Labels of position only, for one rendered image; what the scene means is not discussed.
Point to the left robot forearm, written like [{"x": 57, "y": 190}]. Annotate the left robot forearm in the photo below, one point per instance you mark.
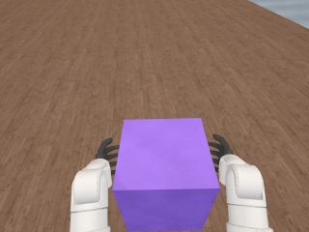
[{"x": 89, "y": 198}]

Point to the carton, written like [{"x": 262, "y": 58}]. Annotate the carton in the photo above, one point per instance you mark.
[{"x": 165, "y": 179}]

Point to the robot left hand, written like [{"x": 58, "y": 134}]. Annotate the robot left hand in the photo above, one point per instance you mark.
[{"x": 103, "y": 150}]

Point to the robot right hand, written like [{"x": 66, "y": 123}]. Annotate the robot right hand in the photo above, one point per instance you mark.
[{"x": 223, "y": 147}]

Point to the right robot forearm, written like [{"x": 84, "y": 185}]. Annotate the right robot forearm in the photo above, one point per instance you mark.
[{"x": 245, "y": 195}]

